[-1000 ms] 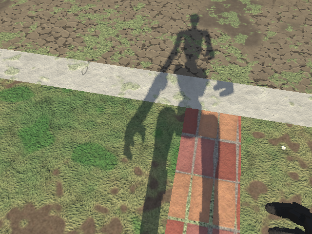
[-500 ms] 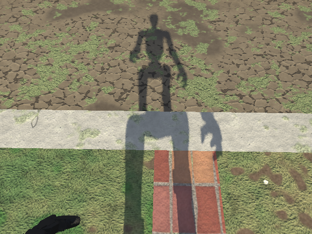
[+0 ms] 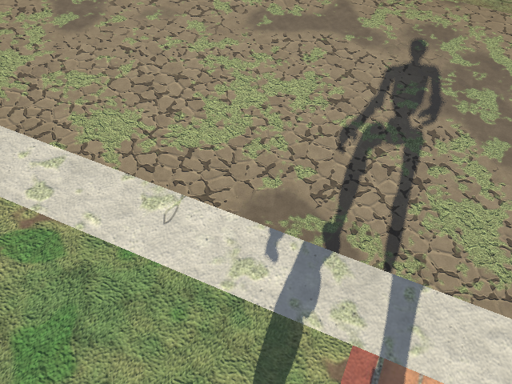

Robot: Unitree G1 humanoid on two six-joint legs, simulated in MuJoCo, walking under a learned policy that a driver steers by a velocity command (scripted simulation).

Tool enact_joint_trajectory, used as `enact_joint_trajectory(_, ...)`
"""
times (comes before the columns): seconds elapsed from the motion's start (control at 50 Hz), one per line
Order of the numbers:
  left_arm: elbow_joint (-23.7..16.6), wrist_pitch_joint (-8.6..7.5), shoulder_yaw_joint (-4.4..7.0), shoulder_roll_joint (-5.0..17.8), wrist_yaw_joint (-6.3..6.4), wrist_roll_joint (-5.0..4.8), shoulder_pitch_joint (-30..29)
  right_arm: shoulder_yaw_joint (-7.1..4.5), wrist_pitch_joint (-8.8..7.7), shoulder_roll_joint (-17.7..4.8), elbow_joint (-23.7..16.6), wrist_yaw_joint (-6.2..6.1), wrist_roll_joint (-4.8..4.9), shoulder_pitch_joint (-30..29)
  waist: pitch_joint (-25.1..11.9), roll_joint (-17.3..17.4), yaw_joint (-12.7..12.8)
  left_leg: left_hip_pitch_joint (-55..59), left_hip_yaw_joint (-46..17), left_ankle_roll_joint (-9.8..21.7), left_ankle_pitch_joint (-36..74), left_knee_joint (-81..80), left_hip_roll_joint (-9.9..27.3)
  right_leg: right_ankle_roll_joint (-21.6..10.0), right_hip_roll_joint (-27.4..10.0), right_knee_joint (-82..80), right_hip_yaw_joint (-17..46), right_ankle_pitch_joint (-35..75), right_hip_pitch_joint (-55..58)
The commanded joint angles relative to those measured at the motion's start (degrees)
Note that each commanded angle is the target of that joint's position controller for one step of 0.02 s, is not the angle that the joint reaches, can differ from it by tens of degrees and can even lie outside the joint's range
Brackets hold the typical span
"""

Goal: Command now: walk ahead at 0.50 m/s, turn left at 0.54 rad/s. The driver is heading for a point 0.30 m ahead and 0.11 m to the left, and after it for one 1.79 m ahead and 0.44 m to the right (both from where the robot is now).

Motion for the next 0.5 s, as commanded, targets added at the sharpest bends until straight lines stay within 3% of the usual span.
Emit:
enact_joint_trajectory(0.02, -3.9, 0.71, 2.39, 11.0, 0.77, -0.72, -4.1, -5.30, -0.04, -11.5, 0.2, -0.71, 0.32, 16.8, -9.0, -3.9, -12.2, 23.7, 2.9, 5.1, -1.6, -3.9, -6.5, -5.7, -11.9, 25.9, 1.6, 59.7, -7.3)
enact_joint_trajectory(0.04, -5.2, 0.27, 0.77, 6.2, 0.71, 1.62, -2.3, -6.78, 0.58, -16.9, 1.6, -1.88, 0.54, 22.7, -13.2, 8.2, -12.2, 39.7, -13.7, 8.8, 1.6, -5.3, 3.8, -2.9, -7.6, 44.8, 1.9, 26.5, -23.4)
enact_joint_trajectory(0.06, -8.2, -1.66, -1.03, 1.1, -0.06, 1.43, 1.0, -6.47, -0.16, -19.3, -0.8, -1.48, 0.77, 18.7, -20.7, 17.1, -6.1, 54.5, -46.9, 20.4, -13.5, -15.4, 15.2, -0.4, 4.6, 62.2, 12.7, -11.3, -45.0)
enact_joint_trajectory(0.08, -8.6, -3.81, 0.02, 6.6, -0.90, -0.74, -5.6, -4.88, -0.94, -13.7, -1.3, -0.88, 0.56, 18.9, -19.8, 7.0, -10.2, 53.6, -46.4, 17.8, -15.8, -20.0, 15.4, -2.1, 1.2, 63.9, 21.2, -9.6, -51.4)
enact_joint_trajectory(0.1, -9.9, -5.00, 0.24, 7.3, -1.27, -2.16, -9.1, -4.19, -1.70, -11.5, -1.1, -0.86, 0.17, 17.3, -12.5, 4.3, -9.6, 47.6, -38.6, 15.4, -13.0, -19.9, 13.6, -3.7, -1.1, 61.3, 20.5, -5.0, -53.5)
enact_joint_trajectory(0.12, -9.3, -5.55, 0.15, 6.4, -0.82, -1.24, -9.4, -3.89, -2.08, -10.5, -1.3, -0.91, 0.13, 13.8, -7.9, -1.2, -7.0, 39.2, -32.4, 13.5, -7.0, -19.9, 11.2, -3.8, -3.5, 56.3, 20.5, -0.9, -50.8)
enact_joint_trajectory(0.14, -8.9, -5.52, 0.74, 7.1, -0.50, 0.17, -9.3, -3.24, -2.07, -8.2, -1.9, -1.30, -0.03, 10.3, -6.1, -1.2, -5.1, 33.1, -27.8, 12.1, -1.9, -20.2, 8.9, -3.5, -5.2, 51.5, 20.8, 1.8, -47.3)
enact_joint_trajectory(0.16, -8.0, -4.79, 0.89, 7.0, -0.73, 0.22, -7.4, -2.62, -1.97, -6.9, -3.0, -1.77, -1.05, 7.6, -5.0, 0.8, -3.3, 28.7, -24.1, 11.5, 6.6, -20.8, 8.2, -2.8, -6.4, 50.0, 20.5, 4.0, -43.8)
enact_joint_trajectory(0.2, -6.4, -3.36, 0.80, 5.6, -0.83, 0.85, -4.7, -2.40, -2.12, -6.8, -2.7, -2.49, -1.45, 6.9, -4.8, 0.6, -2.1, 23.7, -17.4, 11.3, 24.9, -21.0, 7.5, -0.7, -6.3, 46.7, 18.5, 5.8, -40.1)
enact_joint_trajectory(0.24, -6.7, -2.72, 0.27, 3.8, -0.59, 1.26, -5.8, -2.39, -2.11, -7.5, -1.1, -3.36, -1.59, 7.8, -4.0, 1.3, -2.0, 20.3, -10.6, 10.1, 35.3, -21.0, 5.8, 0.7, -5.6, 40.7, 17.0, 11.6, -39.0)
enact_joint_trajectory(0.3, -7.0, -3.02, -0.77, 1.8, -1.02, 1.23, -9.3, -1.99, -1.71, -7.2, 0.5, -4.29, -1.72, 8.5, -4.7, 3.2, -4.1, 19.7, -3.7, 6.4, 34.7, -20.6, 2.4, 0.1, -3.7, 27.2, 15.1, 26.5, -34.7)
enact_joint_trajectory(0.34, -7.2, -3.09, -0.81, 2.2, -1.44, 0.67, -10.8, -1.58, -1.79, -7.0, 2.5, -4.57, -2.14, 11.0, -5.1, 3.1, -5.5, 21.5, -3.2, 5.6, 31.5, -20.1, 3.4, -0.6, -2.3, 21.6, 15.4, 32.9, -32.3)
enact_joint_trajectory(0.4, -8.2, -2.78, -0.26, 4.1, -2.16, 0.59, -12.1, -1.74, -1.49, -7.9, 4.0, -4.69, -2.14, 9.8, -3.3, 3.7, -5.5, 26.0, -3.8, 5.5, 28.7, -17.2, 6.6, -2.1, -1.1, 18.8, 16.7, 27.8, -34.9)
enact_joint_trajectory(0.42, -8.4, -2.47, 0.11, 5.0, -2.41, 1.22, -11.8, -1.70, -1.19, -7.8, 4.3, -5.01, -1.89, 9.0, -2.7, 3.7, -5.2, 27.2, -4.3, 5.5, 30.6, -14.3, 7.5, -2.8, -0.9, 18.7, 16.6, 24.0, -36.3)
enact_joint_trajectory(0.46, -8.4, -2.37, 0.62, 5.3, -3.28, 1.55, -7.9, -1.87, -0.21, -7.7, 4.1, -5.75, -0.91, 8.1, -3.5, 3.3, -3.4, 28.6, -4.1, 4.4, 35.0, -5.8, 7.8, -4.3, 1.1, 16.7, 14.2, 19.8, -34.7)
enact_joint_trajectory(0.48, -7.1, -2.53, 1.36, 6.4, -3.34, 1.76, -1.9, -1.87, 0.29, -7.7, 3.7, -6.22, -0.70, 7.0, -5.9, 2.2, -0.5, 26.5, -2.3, 2.3, 35.6, 2.6, 5.4, -5.8, 2.2, 12.6, 13.7, 27.0, -27.6)
enact_joint_trajectory(0.5, -7.7, -2.31, 2.36, 10.2, -2.83, 2.30, 2.1, -1.81, 0.50, -7.8, 2.1, -6.72, -1.79, 7.0, -10.2, -4.1, 1.0, 19.1, 1.1, -2.0, 22.4, 19.1, -0.9, -10.3, -4.3, 10.8, 24.6, 53.2, -17.0)
Velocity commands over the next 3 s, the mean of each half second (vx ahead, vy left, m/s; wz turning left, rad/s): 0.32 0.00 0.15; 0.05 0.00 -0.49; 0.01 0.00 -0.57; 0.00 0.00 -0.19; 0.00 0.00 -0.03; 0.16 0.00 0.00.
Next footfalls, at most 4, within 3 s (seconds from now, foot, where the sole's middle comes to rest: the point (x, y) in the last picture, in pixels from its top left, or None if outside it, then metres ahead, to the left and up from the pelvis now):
0.02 left None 0.18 0.10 -0.76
0.48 right None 0.43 -0.06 -0.76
0.94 left None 0.39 0.19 -0.76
1.44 right None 0.24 -0.01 -0.76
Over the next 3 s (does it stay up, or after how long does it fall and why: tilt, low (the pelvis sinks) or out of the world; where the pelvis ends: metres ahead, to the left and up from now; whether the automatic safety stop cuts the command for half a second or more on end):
stays up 0.31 0.05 0.01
